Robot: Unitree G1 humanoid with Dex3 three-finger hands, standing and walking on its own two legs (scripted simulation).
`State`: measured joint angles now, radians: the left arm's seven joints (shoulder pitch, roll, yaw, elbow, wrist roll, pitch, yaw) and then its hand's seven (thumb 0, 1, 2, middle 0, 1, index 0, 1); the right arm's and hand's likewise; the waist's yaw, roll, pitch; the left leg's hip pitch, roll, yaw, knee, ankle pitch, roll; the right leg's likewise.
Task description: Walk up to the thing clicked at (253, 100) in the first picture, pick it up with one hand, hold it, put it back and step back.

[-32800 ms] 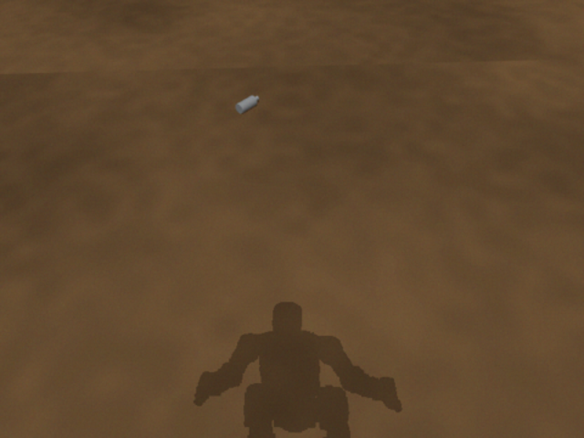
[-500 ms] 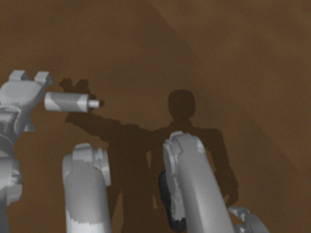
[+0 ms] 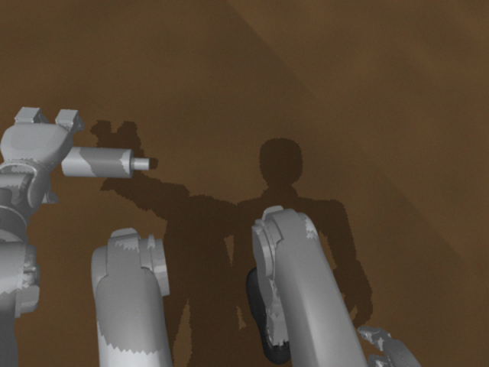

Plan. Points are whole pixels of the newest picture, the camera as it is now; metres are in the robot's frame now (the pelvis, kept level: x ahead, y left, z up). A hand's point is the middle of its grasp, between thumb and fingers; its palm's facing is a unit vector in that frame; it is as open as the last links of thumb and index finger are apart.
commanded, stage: rise first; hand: left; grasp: from above
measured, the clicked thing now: (109, 162) +0.49 +0.21 -0.30
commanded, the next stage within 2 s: approach in 0.64 s
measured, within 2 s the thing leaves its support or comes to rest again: neither
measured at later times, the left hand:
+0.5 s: hand (44, 163) +0.45 +0.28 -0.15, palm faces -0.46 +0.02 -0.89, open 14.0 cm
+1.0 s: hand (69, 152) +0.47 +0.25 -0.16, palm faces -0.47 +0.04 -0.88, open 13.8 cm
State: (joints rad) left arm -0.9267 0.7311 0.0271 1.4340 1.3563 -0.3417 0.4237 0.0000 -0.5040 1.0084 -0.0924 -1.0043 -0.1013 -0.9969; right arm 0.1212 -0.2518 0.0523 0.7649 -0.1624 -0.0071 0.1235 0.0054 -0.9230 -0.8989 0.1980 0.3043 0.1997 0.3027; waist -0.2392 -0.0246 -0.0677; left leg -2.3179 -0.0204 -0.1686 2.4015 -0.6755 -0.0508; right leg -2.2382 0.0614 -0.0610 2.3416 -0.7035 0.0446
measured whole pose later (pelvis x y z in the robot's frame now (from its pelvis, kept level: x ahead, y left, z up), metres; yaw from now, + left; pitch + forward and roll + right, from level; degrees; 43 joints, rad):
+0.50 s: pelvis +0.00 +0.00 +0.01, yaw +0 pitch +34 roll -7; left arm -0.93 0.73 0.00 1.42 1.34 -0.33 0.39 0.00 -0.52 1.03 -0.09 -1.00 -0.10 -1.00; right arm 0.13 -0.25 0.05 0.75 -0.15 0.00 0.12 0.01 -0.92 -0.90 0.20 0.30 0.20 0.30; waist -0.23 -0.02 -0.08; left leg -2.31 -0.02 -0.16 2.38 -0.67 -0.04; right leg -2.22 0.06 -0.06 2.32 -0.70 0.05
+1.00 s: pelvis +0.00 +0.00 +0.01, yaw +0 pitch +34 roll -7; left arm -1.05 0.70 -0.09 1.51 1.34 -0.31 0.40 0.00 -0.50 1.03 -0.10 -1.03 -0.11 -1.02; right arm 0.14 -0.25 0.09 0.76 -0.16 -0.03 0.11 0.01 -0.92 -0.89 0.20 0.30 0.20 0.30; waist -0.27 -0.04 -0.07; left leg -2.32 -0.02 -0.17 2.38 -0.66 -0.05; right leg -2.24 0.06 -0.06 2.32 -0.68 0.05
